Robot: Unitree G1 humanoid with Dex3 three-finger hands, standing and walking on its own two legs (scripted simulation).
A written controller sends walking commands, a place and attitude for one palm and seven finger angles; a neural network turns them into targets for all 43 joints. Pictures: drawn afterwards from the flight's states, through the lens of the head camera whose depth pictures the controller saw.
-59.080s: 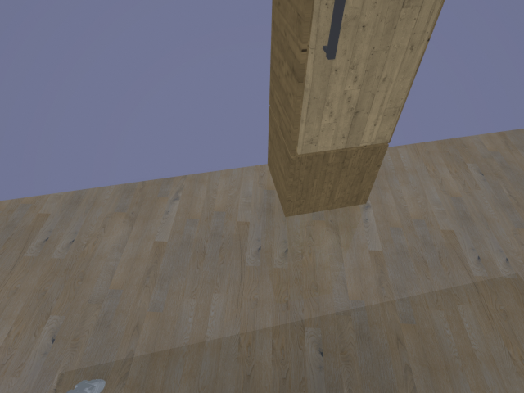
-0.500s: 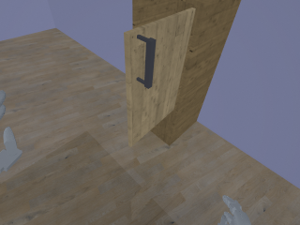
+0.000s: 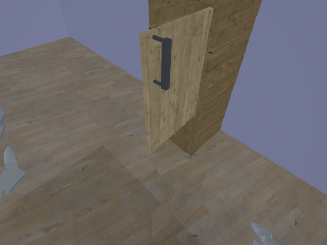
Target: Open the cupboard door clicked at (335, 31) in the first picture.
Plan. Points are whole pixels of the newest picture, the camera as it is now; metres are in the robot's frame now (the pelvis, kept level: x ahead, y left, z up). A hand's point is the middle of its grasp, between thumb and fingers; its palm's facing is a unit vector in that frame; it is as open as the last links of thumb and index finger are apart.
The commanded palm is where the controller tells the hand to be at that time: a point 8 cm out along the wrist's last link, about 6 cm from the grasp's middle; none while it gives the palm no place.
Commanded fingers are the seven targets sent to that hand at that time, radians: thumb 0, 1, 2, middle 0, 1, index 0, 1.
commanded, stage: stop stepping back and stand still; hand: left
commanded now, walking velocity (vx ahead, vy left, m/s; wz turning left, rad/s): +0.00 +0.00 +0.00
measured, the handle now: (161, 63) +0.63 +0.04 +0.15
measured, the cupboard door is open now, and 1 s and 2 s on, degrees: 93 93 93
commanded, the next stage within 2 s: let the arm hang, fingers relaxed in 0.06 s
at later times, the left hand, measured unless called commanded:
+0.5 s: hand out of the picture +0.02 +0.19 -0.17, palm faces +0.07 -0.98 -0.19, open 7.0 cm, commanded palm none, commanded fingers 0.00 0.90 0.90 -0.20 -0.30 -0.20 -0.30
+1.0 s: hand out of the picture -0.03 +0.19 -0.16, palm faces +0.06 -0.98 -0.21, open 7.4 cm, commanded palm none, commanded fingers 0.00 0.90 0.90 -0.20 -0.30 -0.20 -0.30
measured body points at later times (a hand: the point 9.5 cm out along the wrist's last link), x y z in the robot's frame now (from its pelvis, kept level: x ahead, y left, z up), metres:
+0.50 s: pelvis -0.01 +0.01 +0.01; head +0.01 +0.02 +0.45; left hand +0.02 +0.25 -0.15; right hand +0.07 -0.23 -0.14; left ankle +0.02 +0.13 -0.73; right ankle -0.01 -0.09 -0.73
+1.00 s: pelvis -0.01 +0.02 +0.01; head -0.01 +0.00 +0.46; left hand -0.03 +0.24 -0.14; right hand -0.03 -0.18 -0.16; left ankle +0.02 +0.13 -0.73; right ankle -0.01 -0.09 -0.73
